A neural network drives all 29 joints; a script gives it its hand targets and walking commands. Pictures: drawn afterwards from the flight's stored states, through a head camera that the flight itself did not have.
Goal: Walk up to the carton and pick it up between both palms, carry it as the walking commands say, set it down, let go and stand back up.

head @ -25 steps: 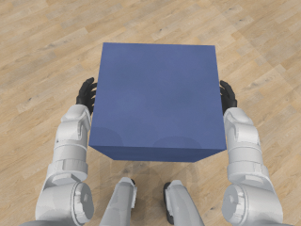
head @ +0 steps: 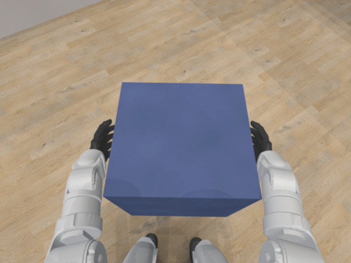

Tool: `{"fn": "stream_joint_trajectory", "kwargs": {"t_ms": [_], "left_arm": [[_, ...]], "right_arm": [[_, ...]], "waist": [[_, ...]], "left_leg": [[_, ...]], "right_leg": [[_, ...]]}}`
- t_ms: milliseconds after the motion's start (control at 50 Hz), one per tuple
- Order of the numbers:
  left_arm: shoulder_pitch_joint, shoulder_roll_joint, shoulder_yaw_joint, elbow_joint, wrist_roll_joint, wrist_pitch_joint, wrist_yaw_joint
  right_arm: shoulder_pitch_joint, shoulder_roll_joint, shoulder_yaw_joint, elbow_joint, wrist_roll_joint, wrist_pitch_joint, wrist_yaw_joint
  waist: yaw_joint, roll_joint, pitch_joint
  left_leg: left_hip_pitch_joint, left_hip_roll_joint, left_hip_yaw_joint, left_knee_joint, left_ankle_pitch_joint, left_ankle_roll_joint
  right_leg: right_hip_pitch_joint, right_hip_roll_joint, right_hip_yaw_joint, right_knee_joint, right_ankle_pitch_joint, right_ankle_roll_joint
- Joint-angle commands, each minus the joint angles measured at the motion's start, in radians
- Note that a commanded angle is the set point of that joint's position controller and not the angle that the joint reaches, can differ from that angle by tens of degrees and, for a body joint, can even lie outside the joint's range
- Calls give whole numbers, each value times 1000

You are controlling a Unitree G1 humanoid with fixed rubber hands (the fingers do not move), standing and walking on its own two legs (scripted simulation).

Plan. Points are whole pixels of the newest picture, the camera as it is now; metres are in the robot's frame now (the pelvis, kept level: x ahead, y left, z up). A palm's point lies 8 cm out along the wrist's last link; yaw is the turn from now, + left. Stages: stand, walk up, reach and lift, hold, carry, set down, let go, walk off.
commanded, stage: reach and lift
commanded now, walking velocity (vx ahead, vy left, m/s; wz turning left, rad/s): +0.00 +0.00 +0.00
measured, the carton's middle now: (180, 157) +0.37 +0.00 -0.11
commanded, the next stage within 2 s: hold in 1.82 s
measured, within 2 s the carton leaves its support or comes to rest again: neither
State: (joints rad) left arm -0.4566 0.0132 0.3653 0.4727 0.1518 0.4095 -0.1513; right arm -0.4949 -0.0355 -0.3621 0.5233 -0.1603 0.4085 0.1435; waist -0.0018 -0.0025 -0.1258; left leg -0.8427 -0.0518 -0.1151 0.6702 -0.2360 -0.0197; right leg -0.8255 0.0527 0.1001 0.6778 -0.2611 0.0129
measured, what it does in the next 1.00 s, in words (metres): stands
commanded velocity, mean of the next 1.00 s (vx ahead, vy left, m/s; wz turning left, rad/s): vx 0.00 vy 0.00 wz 0.00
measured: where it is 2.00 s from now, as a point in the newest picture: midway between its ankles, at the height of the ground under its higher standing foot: outside the picture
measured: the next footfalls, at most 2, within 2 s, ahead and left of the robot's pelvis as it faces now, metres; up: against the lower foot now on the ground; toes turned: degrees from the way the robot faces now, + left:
none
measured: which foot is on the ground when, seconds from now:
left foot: down 0.00-1.00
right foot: down 0.00-1.00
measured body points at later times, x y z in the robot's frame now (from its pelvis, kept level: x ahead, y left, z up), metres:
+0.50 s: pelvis +0.01 +0.00 +0.03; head +0.06 +0.00 +0.48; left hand +0.33 +0.19 +0.02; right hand +0.34 -0.19 +0.02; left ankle +0.03 +0.13 -0.71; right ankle +0.02 -0.12 -0.71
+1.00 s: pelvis +0.01 +0.00 +0.04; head -0.01 +0.00 +0.49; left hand +0.31 +0.19 +0.07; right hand +0.31 -0.20 +0.07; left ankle +0.03 +0.13 -0.71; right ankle +0.02 -0.12 -0.71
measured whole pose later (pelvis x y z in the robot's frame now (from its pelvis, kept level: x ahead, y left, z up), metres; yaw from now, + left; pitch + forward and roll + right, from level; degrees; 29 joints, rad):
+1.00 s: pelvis +0.01 +0.00 +0.04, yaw +0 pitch -3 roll +0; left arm -0.20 0.01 0.25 0.21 0.11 0.68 -0.14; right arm -0.22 -0.01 -0.25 0.23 -0.14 0.69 0.13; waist 0.00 0.00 0.00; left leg -0.10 -0.03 -0.12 0.30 -0.14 -0.01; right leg -0.09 0.03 0.11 0.33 -0.17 0.00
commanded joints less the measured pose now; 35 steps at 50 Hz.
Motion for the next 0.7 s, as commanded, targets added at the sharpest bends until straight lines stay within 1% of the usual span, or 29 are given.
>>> {"fn": "stream_joint_trajectory", "kwargs": {"t_ms": [0, 180, 340, 480, 680], "left_arm": [[-516, -947, -572, -92, -123, -23, -180], [-429, -948, -606, -142, -137, -3, -172], [-377, -942, -617, -175, -138, 35, -157], [-353, -938, -651, -222, -159, 81, -147], [-316, -911, -696, -308, -187, 156, -140]], "right_arm": [[-486, 983, 568, -97, 124, -30, 194], [-398, 981, 604, -143, 125, -9, 185], [-342, 964, 609, -172, 120, 25, 178], [-329, 961, 642, -223, 141, 69, 177], [-295, 957, 696, -321, 170, 145, 169]], "waist": [[0, 0, -642], [-3, 1, -552], [-5, 6, -422], [-2, 9, -346], [0, -2, -256]], "left_leg": [[421, -47, 74, -51, 354, 2], [537, -46, 66, -140, 367, 3], [639, -43, 57, -219, 330, 3], [720, -41, 52, -266, 310, 5], [803, -38, 50, -331, 292, 11]], "right_leg": [[384, 40, -61, -65, 374, -12], [499, 37, -49, -154, 394, -14], [561, 35, -44, -233, 344, -18], [612, 35, -45, -279, 308, -18], [691, 35, -47, -339, 292, -13]]}}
